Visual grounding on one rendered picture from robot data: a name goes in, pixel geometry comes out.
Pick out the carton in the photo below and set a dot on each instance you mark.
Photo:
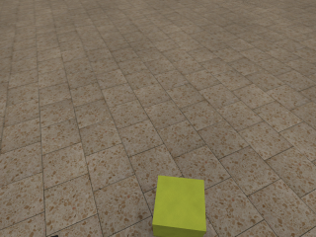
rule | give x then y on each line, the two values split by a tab
179	209

